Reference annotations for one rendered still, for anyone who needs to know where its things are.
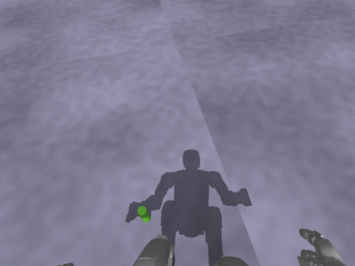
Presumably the can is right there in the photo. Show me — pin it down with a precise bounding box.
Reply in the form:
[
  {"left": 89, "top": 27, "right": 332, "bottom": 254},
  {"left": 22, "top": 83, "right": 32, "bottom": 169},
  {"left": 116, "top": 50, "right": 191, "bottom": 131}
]
[{"left": 138, "top": 206, "right": 151, "bottom": 222}]

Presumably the right robot hand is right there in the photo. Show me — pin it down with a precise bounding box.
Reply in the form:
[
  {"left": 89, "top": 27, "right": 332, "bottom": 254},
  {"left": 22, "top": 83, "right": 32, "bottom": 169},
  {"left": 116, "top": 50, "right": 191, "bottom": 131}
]
[{"left": 297, "top": 229, "right": 343, "bottom": 266}]

